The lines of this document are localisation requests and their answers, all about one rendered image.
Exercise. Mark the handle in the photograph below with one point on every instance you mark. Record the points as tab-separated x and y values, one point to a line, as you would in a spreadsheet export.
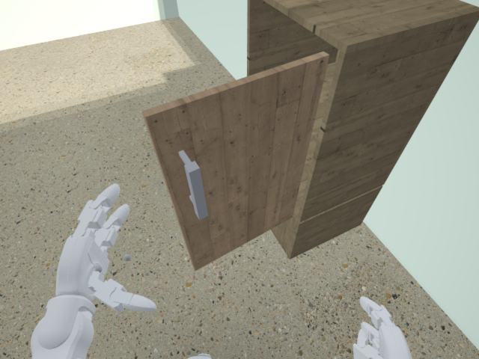
197	196

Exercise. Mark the cupboard door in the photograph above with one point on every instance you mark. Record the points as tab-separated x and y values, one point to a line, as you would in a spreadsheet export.
250	139

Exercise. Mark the robot right hand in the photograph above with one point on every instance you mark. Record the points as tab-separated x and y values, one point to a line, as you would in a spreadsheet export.
388	343

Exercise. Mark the robot left forearm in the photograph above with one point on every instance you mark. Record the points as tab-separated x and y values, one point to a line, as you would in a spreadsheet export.
66	331

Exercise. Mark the robot left hand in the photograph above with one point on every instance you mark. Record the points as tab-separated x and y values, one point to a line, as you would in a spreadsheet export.
86	249

